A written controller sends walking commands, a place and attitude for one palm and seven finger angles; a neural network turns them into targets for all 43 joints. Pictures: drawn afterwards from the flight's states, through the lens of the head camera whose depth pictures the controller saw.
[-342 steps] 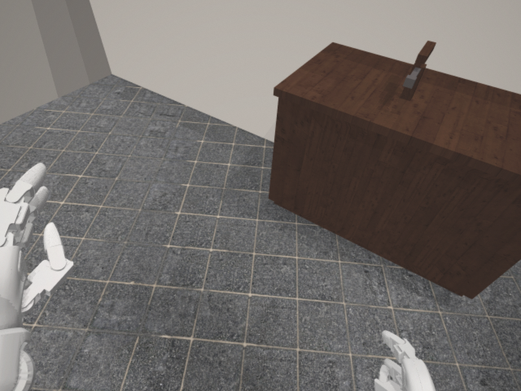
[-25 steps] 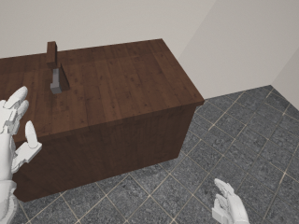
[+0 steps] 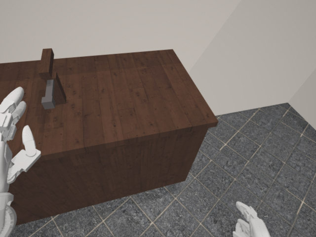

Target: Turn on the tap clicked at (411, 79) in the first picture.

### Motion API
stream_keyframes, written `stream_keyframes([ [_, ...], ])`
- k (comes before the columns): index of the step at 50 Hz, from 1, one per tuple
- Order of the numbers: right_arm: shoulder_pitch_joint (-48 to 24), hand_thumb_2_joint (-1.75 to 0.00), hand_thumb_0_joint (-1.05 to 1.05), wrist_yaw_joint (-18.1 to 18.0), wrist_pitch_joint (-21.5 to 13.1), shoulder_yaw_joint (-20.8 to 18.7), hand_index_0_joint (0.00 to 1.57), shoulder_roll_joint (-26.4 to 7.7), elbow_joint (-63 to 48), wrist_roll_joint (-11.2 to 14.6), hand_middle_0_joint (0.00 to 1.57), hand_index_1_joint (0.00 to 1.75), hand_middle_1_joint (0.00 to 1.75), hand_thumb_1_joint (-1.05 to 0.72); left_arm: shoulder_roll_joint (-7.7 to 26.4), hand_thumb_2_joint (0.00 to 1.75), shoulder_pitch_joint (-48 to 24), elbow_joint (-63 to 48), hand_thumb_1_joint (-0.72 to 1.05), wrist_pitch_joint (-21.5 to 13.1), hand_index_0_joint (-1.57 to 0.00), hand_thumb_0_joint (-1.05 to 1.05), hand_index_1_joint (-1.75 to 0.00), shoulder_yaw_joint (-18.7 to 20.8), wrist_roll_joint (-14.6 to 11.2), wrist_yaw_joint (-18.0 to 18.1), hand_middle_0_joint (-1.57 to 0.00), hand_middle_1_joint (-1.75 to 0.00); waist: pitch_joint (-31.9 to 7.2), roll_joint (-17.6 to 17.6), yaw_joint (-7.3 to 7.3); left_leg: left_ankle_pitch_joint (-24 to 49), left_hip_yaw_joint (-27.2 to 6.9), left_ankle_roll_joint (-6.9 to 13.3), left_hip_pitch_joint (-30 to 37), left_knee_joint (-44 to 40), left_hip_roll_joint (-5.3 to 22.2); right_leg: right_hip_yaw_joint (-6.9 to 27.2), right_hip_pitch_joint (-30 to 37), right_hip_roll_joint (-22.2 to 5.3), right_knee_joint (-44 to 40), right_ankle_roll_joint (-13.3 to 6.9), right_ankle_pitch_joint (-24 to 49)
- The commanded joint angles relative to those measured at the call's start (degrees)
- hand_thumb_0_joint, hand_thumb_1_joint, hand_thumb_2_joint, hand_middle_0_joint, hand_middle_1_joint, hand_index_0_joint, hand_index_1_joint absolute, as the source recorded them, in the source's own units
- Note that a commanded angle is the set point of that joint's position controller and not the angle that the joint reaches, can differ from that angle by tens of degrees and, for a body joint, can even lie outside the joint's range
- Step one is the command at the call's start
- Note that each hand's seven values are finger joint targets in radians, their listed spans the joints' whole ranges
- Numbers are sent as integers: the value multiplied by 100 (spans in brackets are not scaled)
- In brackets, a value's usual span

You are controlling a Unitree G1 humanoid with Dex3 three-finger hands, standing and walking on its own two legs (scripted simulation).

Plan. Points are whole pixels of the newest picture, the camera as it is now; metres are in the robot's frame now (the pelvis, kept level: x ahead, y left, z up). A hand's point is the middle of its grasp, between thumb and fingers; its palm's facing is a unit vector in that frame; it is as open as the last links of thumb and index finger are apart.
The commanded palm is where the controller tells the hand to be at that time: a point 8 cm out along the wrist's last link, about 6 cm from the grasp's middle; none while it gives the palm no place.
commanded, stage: shuffle to correct the standing spot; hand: left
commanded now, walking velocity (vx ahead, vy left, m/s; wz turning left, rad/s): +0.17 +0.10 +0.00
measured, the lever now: (48, 102) +0.44 +0.38 +0.05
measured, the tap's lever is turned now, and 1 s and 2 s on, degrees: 0 0 0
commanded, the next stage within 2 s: come to a stop and stand still in 0.50 s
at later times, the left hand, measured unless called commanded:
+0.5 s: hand (52, 113) +0.30 +0.26 +0.17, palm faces +0.45 -0.80 -0.40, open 7.4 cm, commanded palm +0.24 +0.29 +0.19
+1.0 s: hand (44, 104) +0.32 +0.29 +0.17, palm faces +0.40 -0.84 -0.37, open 7.4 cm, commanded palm +0.26 +0.32 +0.19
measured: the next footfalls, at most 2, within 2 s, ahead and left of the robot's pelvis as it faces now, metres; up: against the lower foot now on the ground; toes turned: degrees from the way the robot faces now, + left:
right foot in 0.32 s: +0.17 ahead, -0.07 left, +0.00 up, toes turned +2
left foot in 0.58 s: +0.18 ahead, +0.17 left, +0.00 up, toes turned +4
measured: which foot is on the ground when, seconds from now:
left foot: down 0.00-0.32, up 0.34-0.56, down 0.58-1.00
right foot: down 0.00-0.00, up 0.02-0.30, down 0.32-1.00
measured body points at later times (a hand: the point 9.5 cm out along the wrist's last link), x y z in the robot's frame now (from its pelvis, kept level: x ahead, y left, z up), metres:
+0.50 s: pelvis +0.09 +0.00 +0.00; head +0.13 +0.01 +0.45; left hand +0.27 +0.30 +0.19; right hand +0.26 -0.23 -0.09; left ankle +0.10 +0.14 -0.69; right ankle +0.13 -0.10 -0.72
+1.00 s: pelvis +0.11 +0.04 +0.01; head +0.14 +0.06 +0.46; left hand +0.30 +0.33 +0.19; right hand +0.31 -0.15 -0.06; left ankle +0.14 +0.16 -0.72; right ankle +0.13 -0.09 -0.72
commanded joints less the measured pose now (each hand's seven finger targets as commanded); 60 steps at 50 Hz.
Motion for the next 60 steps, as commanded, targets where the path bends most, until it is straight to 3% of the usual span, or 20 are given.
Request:
stream_keyframes([
  [1,-560,-90,0,-22,-299,-305,20,-545,-911,-8,20,30,30,-90,1142,90,-714,-1456,90,-458,-20,0,-30,825,-60,137,-20,-30,-1400,2245,-289,3808,-2406,1454,3443,-1021,1555,33,-2669,-5,3597,446,423],
  [3,-584,-90,0,40,-399,-239,20,-395,-873,-55,20,30,30,-90,1233,90,-820,-1575,90,-393,-20,0,-30,841,-71,122,-20,-30,-670,1145,-404,3539,-3180,1664,2971,-1529,1919,365,-3598,-31,4561,114,-622],
  [5,-481,-90,0,62,-410,-421,20,-627,-835,3,20,30,30,-90,1170,90,-242,-1396,90,-286,-20,0,-30,905,-49,66,-20,-30,-205,543,-291,2890,-2488,1401,1814,-1745,1783,395,-3579,-416,4226,131,-196],
  [8,-626,-90,0,76,-429,-386,20,-607,-858,43,20,30,30,-90,1208,90,453,-1507,90,-386,-20,0,-30,1149,-35,42,-20,-30,-303,1216,-117,2287,-950,877,616,-1869,1105,-197,-2247,-594,2535,182,920],
  [13,-574,-90,0,-17,-378,-252,20,-531,-909,80,20,30,30,-90,1124,90,487,-1146,90,-436,-20,0,-30,1149,-71,82,-20,-30,-911,831,-133,2149,-414,351,160,-618,878,-878,137,-174,-83,218,1755],
  [14,-540,-90,0,-33,-352,-291,20,-552,-871,81,20,30,30,-90,1172,90,325,-1018,90,-445,-20,0,-30,1201,-39,107,-20,-30,-1084,357,-92,1484,-333,249,-485,259,698,-488,1048,-445,-385,67,1959],
  [16,-500,-90,0,-22,-379,-419,20,-561,-937,44,20,30,30,-90,1281,90,-72,-873,90,-446,-20,0,-30,1244,-56,70,-20,-30,-1194,-1517,-189,-1259,-266,-74,-1850,3180,-95,3104,1166,-2661,-1335,-1041,1874],
  [18,-510,-90,0,45,-324,-448,20,-669,-721,4,20,30,30,-90,1215,90,-551,-1017,90,-441,-20,0,-30,1129,-55,39,-20,-30,-477,-728,-263,-1251,-706,-178,-1957,3614,306,3256,167,-2798,-1751,-1189,705],
  [20,-551,-90,0,93,-277,-365,20,-543,-674,10,20,30,30,-90,1062,90,-344,-1029,90,-497,-20,0,-30,949,0,32,-20,-30,-258,-459,-214,-850,-838,-159,-1439,2916,684,2001,-517,-2477,-1347,-991,1618],
  [26,-664,-90,0,-69,-449,-335,20,-369,-703,-93,20,30,30,-90,1119,90,-144,-1820,90,-528,-20,0,-30,934,9,200,-20,-30,-702,126,-171,364,458,-144,975,-716,-12,279,-901,-1495,-547,-278,1487],
  [29,-655,-90,0,-109,-544,-438,20,-588,-877,-31,20,30,30,-90,1153,90,-178,-2267,90,-615,-20,0,-30,984,76,221,-20,-30,-772,1854,-138,1800,-1260,454,1376,-1305,1252,-290,-1484,-596,1291,210,846],
  [33,-690,-90,0,-32,-565,-309,20,-448,-885,59,20,30,30,-90,1349,90,-429,-1651,90,-470,-20,0,-30,1252,73,186,-20,-30,-406,1670,-110,2514,-819,373,393,-1165,1264,-380,-616,-485,317,225,758],
  [37,-373,-90,0,-45,-504,-338,20,-451,-876,88,20,30,30,-90,753,90,8,-924,90,-263,-20,0,-30,807,-50,125,-20,-30,-783,-468,-306,1741,-197,-310,652,-348,414,440,-66,-985,-517,-96,4175],
  [43,-758,-90,0,-157,-372,-172,20,-418,-984,24,20,30,30,-90,995,90,-164,-1472,90,-86,-20,0,-30,740,-29,122,-20,-30,-799,896,-163,3029,-493,-204,1030,-1448,983,-111,-137,-491,-339,255,2862],
  [51,-781,-90,0,-217,-432,-148,20,-395,-1031,-6,20,30,30,-90,985,90,-326,-1808,90,-98,-20,0,-30,697,-82,200,-20,-30,-705,991,-144,248,-368,-236,407,-1688,711,128,78,-539,-971,185,1969],
  [52,65,-90,0,-210,-773,-293,20,-493,-610,-412,20,30,30,-90,5530,90,-5909,-2618,90,-745,-20,0,-30,3999,825,85,-20,-30,10,136,126,1210,-56,-160,-5,-695,789,714,-953,-864,-1542,180,2679],
  [53,-325,-90,0,-139,-657,-306,20,-315,-301,-84,20,30,30,-90,3410,90,-4318,-520,90,-512,-20,0,-30,2686,388,-34,-20,-30,-432,1589,-52,1251,-105,-246,851,-868,730,307,-1059,-1305,-1054,-385,2777],
  [54,-364,-90,0,-56,-654,-296,20,-288,-610,-174,20,30,30,-90,2099,90,-2553,-594,90,-482,-20,0,-30,1658,170,-95,-20,-30,-612,1341,-24,1550,-158,-323,1153,-1174,642,442,-706,-794,-720,-227,3005],
  [58,-336,-90,0,192,-758,-367,20,-451,-811,104,20,30,30,-90,387,90,-306,80,90,-366,-20,0,-30,236,-96,-395,-20,-30,-1130,986,67,1019,47,-184,1393,-1326,610,239,-434,-677,-905,180,2279],
  [60,-385,-90,0,233,-730,-321,20,-483,-974,145,20,30,30,-90,547,90,-72,-442,90,-316,-20,0,-30,134,-52,-375,-20,-30,-836,390,54,190,14,-181,1015,-1450,617,149,-440,-642,-1170,232,1549],
])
